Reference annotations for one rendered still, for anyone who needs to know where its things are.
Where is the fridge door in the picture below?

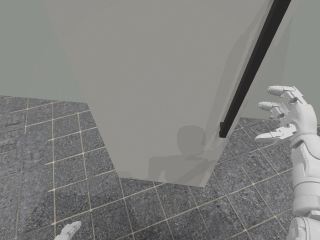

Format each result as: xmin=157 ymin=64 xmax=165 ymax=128
xmin=43 ymin=0 xmax=300 ymax=188

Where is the handle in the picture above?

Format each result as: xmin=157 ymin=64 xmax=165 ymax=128
xmin=219 ymin=0 xmax=291 ymax=138

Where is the left robot hand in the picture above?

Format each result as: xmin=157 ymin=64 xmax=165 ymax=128
xmin=54 ymin=220 xmax=82 ymax=240

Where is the right robot upper arm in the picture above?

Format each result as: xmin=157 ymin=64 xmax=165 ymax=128
xmin=286 ymin=216 xmax=320 ymax=240

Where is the right robot hand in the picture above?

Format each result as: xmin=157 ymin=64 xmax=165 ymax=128
xmin=254 ymin=85 xmax=317 ymax=146

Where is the right robot forearm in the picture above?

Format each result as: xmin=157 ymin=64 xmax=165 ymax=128
xmin=289 ymin=134 xmax=320 ymax=221

